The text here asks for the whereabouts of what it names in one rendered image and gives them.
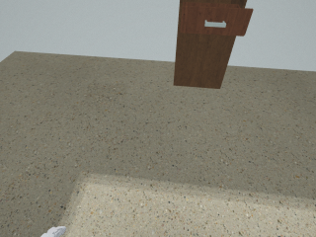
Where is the handle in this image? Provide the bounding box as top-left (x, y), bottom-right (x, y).
top-left (204, 20), bottom-right (226, 28)

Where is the left robot hand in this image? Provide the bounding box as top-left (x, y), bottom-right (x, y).
top-left (40, 226), bottom-right (66, 237)

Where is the drawer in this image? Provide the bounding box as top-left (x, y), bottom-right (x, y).
top-left (180, 2), bottom-right (254, 37)

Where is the cabinet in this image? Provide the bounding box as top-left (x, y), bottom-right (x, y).
top-left (173, 0), bottom-right (247, 89)

